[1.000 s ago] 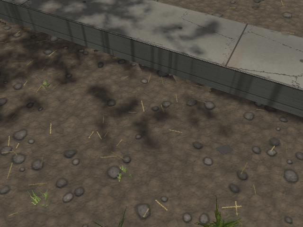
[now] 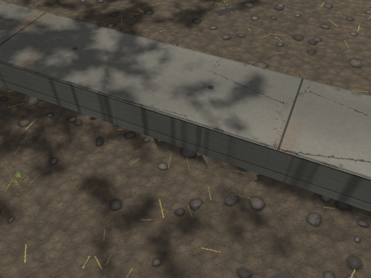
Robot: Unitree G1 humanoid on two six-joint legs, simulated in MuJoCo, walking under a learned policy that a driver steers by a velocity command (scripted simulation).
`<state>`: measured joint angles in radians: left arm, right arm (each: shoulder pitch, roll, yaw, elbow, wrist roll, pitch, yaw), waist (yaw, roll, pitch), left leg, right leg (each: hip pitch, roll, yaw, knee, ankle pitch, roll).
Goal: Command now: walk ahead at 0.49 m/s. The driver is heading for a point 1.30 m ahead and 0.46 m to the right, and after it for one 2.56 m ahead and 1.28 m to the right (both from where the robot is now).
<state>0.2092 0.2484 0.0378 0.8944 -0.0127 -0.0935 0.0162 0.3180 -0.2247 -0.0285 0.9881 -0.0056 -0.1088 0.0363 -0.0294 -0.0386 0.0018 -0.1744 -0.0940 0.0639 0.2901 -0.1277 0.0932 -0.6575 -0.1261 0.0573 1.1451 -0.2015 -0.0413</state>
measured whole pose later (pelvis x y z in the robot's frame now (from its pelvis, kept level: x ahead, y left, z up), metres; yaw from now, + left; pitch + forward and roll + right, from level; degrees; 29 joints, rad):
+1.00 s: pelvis +0.53 -0.03 +0.00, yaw -7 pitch +0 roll +0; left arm 0.30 0.25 0.06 0.97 0.03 -0.05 -0.03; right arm 0.24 -0.23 -0.04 0.90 -0.03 -0.10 0.00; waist 0.01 -0.04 0.04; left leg -0.21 0.00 0.16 0.37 -0.17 0.07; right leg -0.46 -0.04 0.00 1.08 -0.29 -0.09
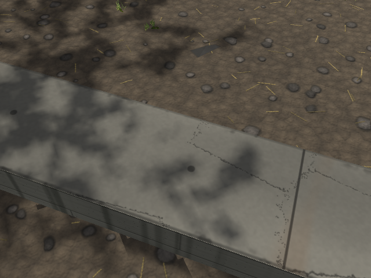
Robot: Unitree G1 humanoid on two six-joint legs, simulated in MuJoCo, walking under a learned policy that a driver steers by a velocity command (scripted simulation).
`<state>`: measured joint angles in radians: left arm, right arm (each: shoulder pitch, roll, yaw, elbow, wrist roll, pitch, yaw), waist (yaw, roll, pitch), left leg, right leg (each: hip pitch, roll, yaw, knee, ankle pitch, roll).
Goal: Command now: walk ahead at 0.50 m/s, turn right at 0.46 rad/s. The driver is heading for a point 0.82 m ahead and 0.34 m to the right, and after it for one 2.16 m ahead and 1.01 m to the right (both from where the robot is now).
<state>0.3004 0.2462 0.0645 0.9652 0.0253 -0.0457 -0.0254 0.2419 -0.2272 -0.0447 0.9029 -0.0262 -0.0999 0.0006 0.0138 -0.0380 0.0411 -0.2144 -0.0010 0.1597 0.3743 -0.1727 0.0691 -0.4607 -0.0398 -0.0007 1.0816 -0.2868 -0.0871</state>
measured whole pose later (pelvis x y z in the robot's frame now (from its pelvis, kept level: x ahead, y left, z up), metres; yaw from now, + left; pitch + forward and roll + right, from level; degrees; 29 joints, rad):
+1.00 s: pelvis +0.21 -0.01 +0.00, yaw -35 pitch +2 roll +0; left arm 0.20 0.29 0.09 0.81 0.05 0.02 -0.05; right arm 0.28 -0.26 -0.06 0.81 -0.03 -0.04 -0.04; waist -0.01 -0.05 -0.03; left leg -0.13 0.00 0.04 0.31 -0.22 0.03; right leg -0.56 0.08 0.07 1.03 -0.25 0.01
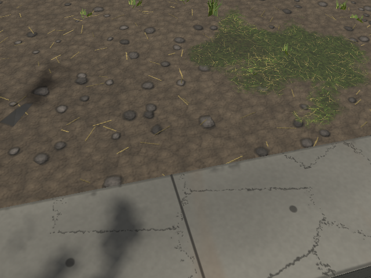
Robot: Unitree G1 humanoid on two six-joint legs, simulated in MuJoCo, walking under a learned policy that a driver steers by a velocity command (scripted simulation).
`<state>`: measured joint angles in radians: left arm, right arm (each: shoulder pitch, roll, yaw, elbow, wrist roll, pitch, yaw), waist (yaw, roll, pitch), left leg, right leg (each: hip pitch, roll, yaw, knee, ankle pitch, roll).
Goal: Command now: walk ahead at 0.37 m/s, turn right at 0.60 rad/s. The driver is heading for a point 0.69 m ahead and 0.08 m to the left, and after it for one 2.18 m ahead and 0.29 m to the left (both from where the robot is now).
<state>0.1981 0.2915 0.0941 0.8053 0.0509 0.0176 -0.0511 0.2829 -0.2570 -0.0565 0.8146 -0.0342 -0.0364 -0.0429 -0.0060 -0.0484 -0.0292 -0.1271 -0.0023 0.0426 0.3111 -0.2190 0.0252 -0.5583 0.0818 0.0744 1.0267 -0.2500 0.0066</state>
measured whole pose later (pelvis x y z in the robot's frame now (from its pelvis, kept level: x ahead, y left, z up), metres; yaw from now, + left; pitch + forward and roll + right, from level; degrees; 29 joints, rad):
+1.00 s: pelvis +0.32 +0.02 +0.09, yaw -8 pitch +1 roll -1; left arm 0.24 0.23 0.05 0.81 0.03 -0.02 0.00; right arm 0.21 -0.16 -0.02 0.87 -0.03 0.01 -0.02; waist 0.03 -0.03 0.01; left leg -0.69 0.00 0.12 1.13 -0.48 0.11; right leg -0.59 0.05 0.10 1.52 -0.23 -0.08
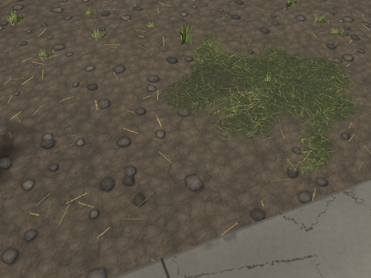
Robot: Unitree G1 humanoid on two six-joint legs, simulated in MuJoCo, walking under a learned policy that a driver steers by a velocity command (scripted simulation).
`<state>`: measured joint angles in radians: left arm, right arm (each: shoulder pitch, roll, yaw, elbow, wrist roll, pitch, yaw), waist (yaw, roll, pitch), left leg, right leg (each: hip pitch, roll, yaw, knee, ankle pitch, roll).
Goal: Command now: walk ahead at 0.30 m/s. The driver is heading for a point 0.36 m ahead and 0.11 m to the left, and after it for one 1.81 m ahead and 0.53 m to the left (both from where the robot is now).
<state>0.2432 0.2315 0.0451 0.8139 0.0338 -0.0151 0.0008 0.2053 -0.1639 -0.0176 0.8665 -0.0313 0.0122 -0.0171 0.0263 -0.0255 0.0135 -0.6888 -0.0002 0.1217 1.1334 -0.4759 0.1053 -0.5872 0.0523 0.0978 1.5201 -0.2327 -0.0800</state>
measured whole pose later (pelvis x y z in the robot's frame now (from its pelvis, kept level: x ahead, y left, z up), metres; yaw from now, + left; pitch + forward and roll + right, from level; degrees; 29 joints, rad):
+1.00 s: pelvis +0.55 -0.02 +0.09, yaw +1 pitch +3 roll -3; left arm 0.39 0.22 0.04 0.92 -0.02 -0.09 -0.01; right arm 0.00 -0.24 -0.01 0.78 0.01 -0.09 0.03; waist 0.07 0.05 -0.01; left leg -0.70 0.12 -0.02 0.65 0.05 0.01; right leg -0.01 0.06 -0.08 0.22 -0.27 -0.03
